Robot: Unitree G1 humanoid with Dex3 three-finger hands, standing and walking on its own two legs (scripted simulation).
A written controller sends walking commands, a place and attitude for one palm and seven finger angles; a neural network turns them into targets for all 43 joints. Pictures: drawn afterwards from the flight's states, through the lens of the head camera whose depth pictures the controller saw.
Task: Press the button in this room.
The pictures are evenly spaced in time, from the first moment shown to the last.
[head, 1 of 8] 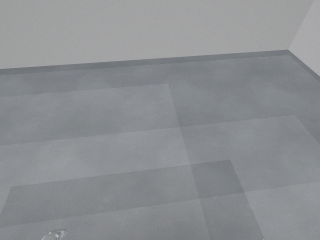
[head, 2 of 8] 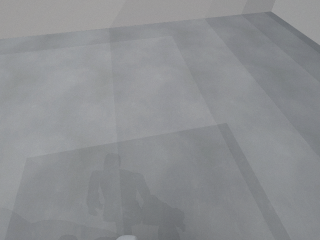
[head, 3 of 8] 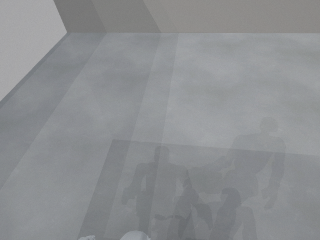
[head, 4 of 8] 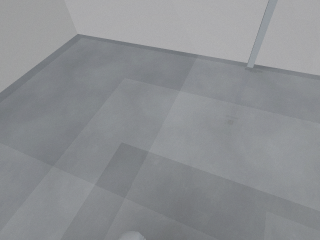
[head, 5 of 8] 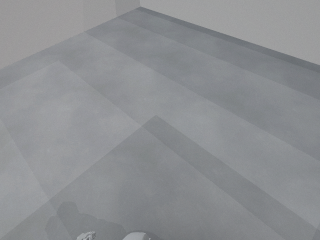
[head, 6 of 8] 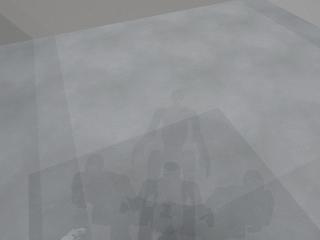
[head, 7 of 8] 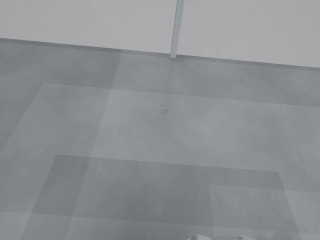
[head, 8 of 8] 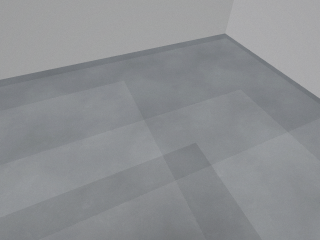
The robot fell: no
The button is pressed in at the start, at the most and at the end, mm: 0 0 0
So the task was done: no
